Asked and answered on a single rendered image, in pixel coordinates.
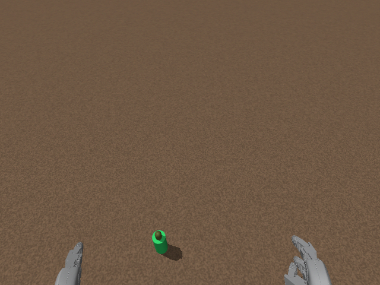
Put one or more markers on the right robot hand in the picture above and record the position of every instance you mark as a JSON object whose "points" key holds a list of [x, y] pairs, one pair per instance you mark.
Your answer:
{"points": [[313, 270]]}

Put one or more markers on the bottle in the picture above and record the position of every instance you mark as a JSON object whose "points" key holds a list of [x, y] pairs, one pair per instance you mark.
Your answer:
{"points": [[160, 242]]}

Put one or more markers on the left robot hand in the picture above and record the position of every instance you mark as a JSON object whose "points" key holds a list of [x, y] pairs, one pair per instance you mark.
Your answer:
{"points": [[71, 274]]}

